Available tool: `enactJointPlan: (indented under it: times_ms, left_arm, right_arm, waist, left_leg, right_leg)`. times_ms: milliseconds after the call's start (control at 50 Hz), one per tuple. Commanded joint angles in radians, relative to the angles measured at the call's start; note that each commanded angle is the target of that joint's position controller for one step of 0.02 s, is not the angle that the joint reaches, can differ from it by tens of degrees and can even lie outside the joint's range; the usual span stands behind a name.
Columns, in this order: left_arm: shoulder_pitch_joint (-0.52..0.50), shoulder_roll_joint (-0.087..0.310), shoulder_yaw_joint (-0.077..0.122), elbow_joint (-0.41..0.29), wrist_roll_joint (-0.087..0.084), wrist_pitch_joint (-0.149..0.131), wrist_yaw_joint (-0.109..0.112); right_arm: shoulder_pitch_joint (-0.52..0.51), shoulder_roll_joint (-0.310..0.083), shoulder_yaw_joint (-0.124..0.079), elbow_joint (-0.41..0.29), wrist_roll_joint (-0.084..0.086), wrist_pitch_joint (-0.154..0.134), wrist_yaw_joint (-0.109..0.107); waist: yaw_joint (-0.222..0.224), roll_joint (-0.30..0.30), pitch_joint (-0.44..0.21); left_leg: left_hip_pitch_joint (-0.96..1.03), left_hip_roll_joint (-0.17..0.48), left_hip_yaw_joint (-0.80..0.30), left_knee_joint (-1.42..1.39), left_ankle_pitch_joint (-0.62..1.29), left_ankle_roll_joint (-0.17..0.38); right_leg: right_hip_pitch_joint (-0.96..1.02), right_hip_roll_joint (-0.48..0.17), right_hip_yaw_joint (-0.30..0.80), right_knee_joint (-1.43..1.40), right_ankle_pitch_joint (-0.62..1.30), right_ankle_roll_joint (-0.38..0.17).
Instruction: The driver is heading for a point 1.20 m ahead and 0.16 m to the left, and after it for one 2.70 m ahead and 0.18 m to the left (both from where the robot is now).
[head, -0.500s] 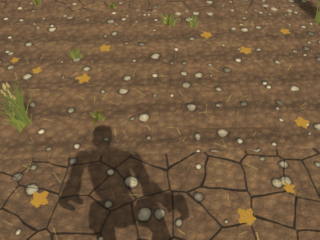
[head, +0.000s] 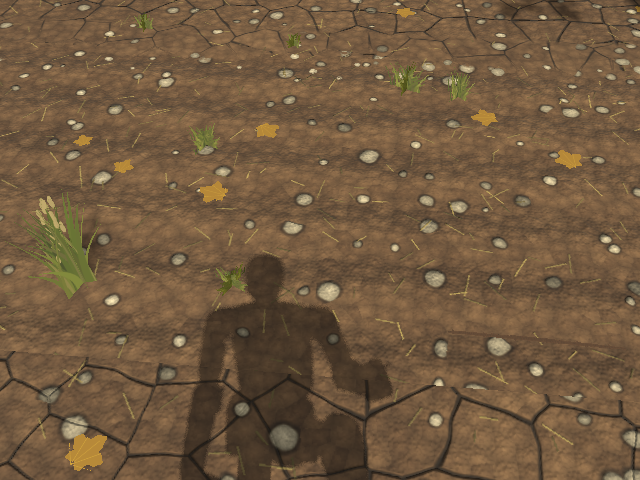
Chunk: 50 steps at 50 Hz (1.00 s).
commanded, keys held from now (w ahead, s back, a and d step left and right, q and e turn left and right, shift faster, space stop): w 1.00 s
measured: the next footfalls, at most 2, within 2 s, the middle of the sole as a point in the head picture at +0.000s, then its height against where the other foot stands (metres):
left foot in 0.22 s outside the picture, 0.17 m lower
right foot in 0.62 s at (400, 471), level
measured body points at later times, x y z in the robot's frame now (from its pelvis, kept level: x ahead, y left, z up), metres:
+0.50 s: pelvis +0.34 +0.06 -0.15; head +0.35 +0.05 +0.30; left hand +0.52 +0.30 -0.25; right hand +0.31 -0.20 -0.30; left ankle +0.28 +0.17 -0.89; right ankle +0.50 -0.09 -0.83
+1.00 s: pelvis +0.61 +0.00 -0.14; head +0.63 -0.01 +0.31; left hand +0.59 +0.27 -0.27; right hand +0.79 -0.25 -0.26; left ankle +0.81 +0.18 -0.82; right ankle +0.56 -0.08 -0.89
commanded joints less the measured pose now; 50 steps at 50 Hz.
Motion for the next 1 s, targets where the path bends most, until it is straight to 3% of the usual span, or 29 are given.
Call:
enactJointPlan:
  times_ms: [20,60,120,140,160,180,200,220,240,260,280,300,320,340,360,380,440,480,520,580,620,640,660,680,700,740,780,820,1000]
  left_arm:
    - [0.049,0.087,0.002,-0.026,0.003,0.003,-0.026]
    - [0.102,0.102,0.005,-0.007,-0.018,-0.005,-0.022]
    - [0.22,0.113,0.008,0.043,-0.045,0.015,0.015]
    - [0.062,0.197,0.068,0.04,-0.172,0.063,0.055]
    - [0.085,0.202,0.065,0.031,-0.162,0.082,0.064]
    - [0.107,0.179,0.066,0.048,-0.142,0.091,0.058]
    - [0.092,0.152,0.062,0.05,-0.124,0.091,0.046]
    - [0.114,0.091,0.06,0.079,-0.131,0.076,0.031]
    - [0.232,0.017,0.04,0.073,-0.161,0.043,0.014]
    - [0.194,0.099,0.05,0.018,-0.193,-0.003,0.001]
    - [0.065,0.116,0.054,-0.068,-0.215,-0.013,0.01]
    - [-0.071,0.106,0.055,-0.112,-0.212,-0.003,0.039]
    - [-0.127,0.103,0.053,-0.131,-0.191,0.01,0.054]
    - [-0.129,0.066,0.047,-0.142,-0.163,0.028,0.061]
    - [-0.174,0.062,0.055,-0.15,-0.156,0.046,0.058]
    - [-0.212,0.031,0.051,-0.172,-0.153,0.058,0.055]
    - [-0.233,0.085,0.083,-0.187,-0.115,0.028,0.043]
    - [-0.325,0.082,0.083,-0.206,-0.128,0.03,0.022]
    - [-0.423,0.093,0.081,-0.245,-0.136,0.043,0.012]
    - [-0.517,0.133,0.098,-0.272,-0.127,0.04,-0.003]
    - [-0.366,0.177,0.128,-0.234,-0.124,0.036,-0.007]
    - [-0.175,0.245,0.155,-0.187,-0.124,0.036,-0.003]
    - [-0.058,0.351,0.18,-0.147,-0.13,0.039,-0.012]
    - [-0.025,0.27,0.159,-0.148,-0.133,0.038,-0.016]
    - [-0.123,0.238,0.145,-0.165,-0.125,0.032,-0.012]
    - [-0.298,0.2,0.133,-0.196,-0.109,0.028,-0.009]
    - [-0.343,0.157,0.124,-0.189,-0.104,0.018,-0.012]
    - [-0.307,0.171,0.13,-0.165,-0.111,0.011,-0.006]
    - [-0.15,0.18,0.134,-0.053,-0.131,0.018,0.02]
  right_arm:
    - [-0.064,-0.053,-0.005,-0.083,-0.004,0.005,0.003]
    - [-0.132,-0.086,-0.01,-0.112,-0.001,0.014,0.002]
    - [-0.219,-0.045,0.009,-0.101,-0.017,0.024,0.004]
    - [-0.263,-0.099,-0.036,-0.099,0.218,-0.016,0.013]
    - [-0.173,-0.112,-0.035,-0.078,0.22,-0.04,0.017]
    - [-0.052,-0.117,-0.048,-0.026,0.191,-0.049,0.017]
    - [0.179,-0.147,-0.073,0.049,0.162,-0.04,0.008]
    - [0.42,-0.163,-0.087,0.132,0.141,-0.021,0.004]
    - [0.504,-0.224,-0.088,0.159,0.103,-0.024,-0.001]
    - [0.546,-0.236,-0.103,0.172,0.115,-0.01,-0.007]
    - [0.518,-0.278,-0.127,0.208,0.123,0.007,-0.016]
    - [0.394,-0.225,-0.116,0.198,0.127,0.014,-0.033]
    - [0.278,-0.192,-0.098,0.148,0.107,0.0,-0.035]
    - [0.212,-0.189,-0.093,0.147,0.102,-0.02,-0.029]
    - [0.143,-0.101,-0.065,0.153,0.112,-0.041,-0.023]
    - [0.058,-0.08,-0.053,0.144,0.114,-0.047,-0.026]
    - [0.047,-0.139,-0.07,0.135,0.079,-0.058,-0.059]
    - [0.122,-0.204,-0.095,0.155,0.118,-0.057,-0.073]
    - [0.161,-0.201,-0.109,0.179,0.149,-0.037,-0.081]
    - [0.251,-0.188,-0.12,0.214,0.141,-0.004,-0.072]
    - [0.257,-0.176,-0.115,0.213,0.126,0.013,-0.066]
    - [0.26,-0.135,-0.098,0.194,0.11,0.016,-0.066]
    - [0.361,-0.017,-0.06,0.181,0.102,-0.005,-0.056]
    - [0.308,-0.095,-0.079,0.187,0.11,-0.028,-0.049]
    - [0.199,-0.164,-0.099,0.156,0.137,-0.041,-0.048]
    - [0.101,-0.148,-0.104,0.133,0.121,-0.04,-0.064]
    - [0.134,-0.122,-0.109,0.153,0.11,-0.019,-0.07]
    - [0.124,-0.093,-0.107,0.16,0.107,-0.006,-0.07]
    - [-0.174,-0.057,-0.097,0.084,0.11,-0.017,-0.044]
  waist:
    - [-0.017,-0.097,0.136]
    - [0.005,-0.059,0.189]
    - [0.083,-0.048,0.22]
    - [0.036,-0.047,0.289]
    - [0.009,-0.006,0.172]
    - [-0.021,-0.007,0.062]
    - [-0.127,0.009,-0.066]
    - [-0.228,0.086,-0.189]
    - [-0.218,0.3,-0.373]
    - [-0.269,0.285,-0.523]
    - [-0.245,0.187,-0.504]
    - [-0.206,0.005,-0.352]
    - [-0.173,-0.125,-0.22]
    - [-0.114,-0.137,-0.14]
    - [-0.065,-0.112,-0.019]
    - [-0.025,-0.031,0.114]
    - [-0.011,0.058,0.066]
    - [-0.054,0.041,0.01]
    - [-0.079,0.009,0.042]
    - [-0.12,-0.048,0.066]
    - [-0.043,-0.047,-0.043]
    - [0.021,-0.118,-0.177]
    - [-0.004,-0.388,-0.314]
    - [0.023,-0.331,-0.354]
    - [0.009,-0.264,-0.208]
    - [-0.057,-0.132,-0.073]
    - [-0.115,-0.145,-0.067]
    - [-0.124,-0.13,-0.058]
    - [-0.056,-0.122,0.033]
  left_leg:
    - [0.163,-0.009,0.042,-0.033,0.147,0.011]
    - [0.081,0.004,0.028,-0.109,0.032,0.014]
    - [0.011,0.033,0.02,-0.323,-0.033,0.013]
    - [-0.005,0.023,-0.055,-0.317,-0.081,0.003]
    - [0.076,0.0,-0.008,-0.345,-0.013,0.004]
    - [0.279,-0.024,0.029,-0.339,0.041,0.008]
    - [0.599,-0.04,0.077,-0.299,0.1,0.013]
    - [0.988,0.063,0.023,-0.173,0.293,0.066]
    - [1.374,0.21,-0.115,0.183,0.669,0.182]
    - [1.429,0.289,-0.307,0.132,0.517,0.299]
    - [1.331,0.341,-0.469,-0.087,-0.102,0.369]
    - [1.105,0.321,-0.501,-0.242,-0.401,0.346]
    - [0.847,0.349,-0.525,-0.32,-0.515,0.362]
    - [0.637,0.371,-0.564,-0.33,-0.478,0.376]
    - [0.457,0.315,-0.449,-0.353,-0.493,0.293]
    - [0.198,0.21,-0.257,-0.43,-0.481,0.223]
    - [0.024,-0.005,0.036,-0.444,-0.312,0.169]
    - [0.175,0.058,-0.009,-0.493,-0.298,0.193]
    - [0.369,0.107,-0.037,-0.477,-0.349,0.173]
    - [0.546,0.132,-0.045,-0.388,-0.36,0.144]
    - [0.559,0.067,0.011,-0.166,-0.165,0.108]
    - [0.417,-0.004,0.075,0.12,-0.245,0.072]
    - [0.017,-0.173,0.125,0.53,-0.714,0.004]
    - [-0.124,-0.166,-0.024,0.659,-0.944,0.018]
    - [-0.21,-0.115,-0.028,0.687,-0.869,0.039]
    - [-0.13,-0.025,-0.003,0.56,-0.707,0.043]
    - [0.005,0.008,-0.009,0.463,-0.659,0.043]
    - [0.007,0.008,0.001,0.39,-0.605,0.037]
    - [-0.004,-0.045,0.051,-0.042,-0.252,-0.004]
  right_leg:
    - [-0.357,-0.215,0.154,-0.002,0.158,-0.177]
    - [-0.236,-0.246,0.206,0.043,0.14,-0.166]
    - [-0.007,-0.24,0.246,0.147,0.159,-0.119]
    - [-0.072,-0.257,0.235,0.301,0.333,-0.096]
    - [-0.01,-0.244,0.2,0.415,0.471,-0.088]
    - [-0.05,-0.224,0.18,0.569,0.527,-0.079]
    - [-0.185,-0.179,0.146,0.806,0.512,-0.046]
    - [-0.475,-0.067,0.084,1.197,0.038,0.027]
    - [-0.846,-0.01,0.196,1.612,-0.433,0.054]
    - [-0.955,-0.043,0.303,1.637,-0.36,0.063]
    - [-1.064,-0.094,0.224,1.582,-0.307,0.078]
    - [-1.106,-0.154,0.106,1.559,-0.203,0.091]
    - [-1.072,-0.177,0.087,1.524,-0.076,0.085]
    - [-1.008,-0.2,0.1,1.523,-0.073,0.085]
    - [-1.001,-0.252,0.166,1.328,0.035,0.049]
    - [-0.878,-0.266,0.158,1.073,0.085,0.055]
    - [-0.47,-0.216,0.091,0.473,0.473,0.076]
    - [-0.424,-0.179,0.079,0.333,0.561,0.082]
    - [-0.533,-0.189,0.103,0.218,0.535,0.05]
    - [-0.587,-0.164,0.063,0.142,0.424,-0.002]
    - [-0.361,-0.114,0.015,0.123,0.355,-0.039]
    - [-0.079,-0.203,0.131,0.145,0.39,-0.087]
    - [0.286,-0.436,0.594,0.019,0.144,-0.245]
    - [0.335,-0.454,0.809,-0.111,-0.043,-0.242]
    - [0.22,-0.439,0.692,-0.128,-0.055,-0.194]
    - [-0.064,-0.378,0.486,-0.172,0.157,-0.17]
    - [-0.19,-0.329,0.371,-0.221,0.283,-0.151]
    - [-0.204,-0.321,0.308,-0.26,0.351,-0.162]
    - [-0.146,-0.286,0.135,-0.298,0.399,-0.131]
